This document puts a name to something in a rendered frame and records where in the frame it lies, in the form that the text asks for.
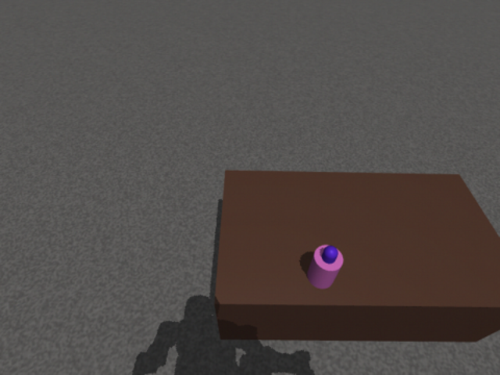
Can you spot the bottle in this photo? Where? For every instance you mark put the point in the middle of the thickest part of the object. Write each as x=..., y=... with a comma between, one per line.
x=326, y=263

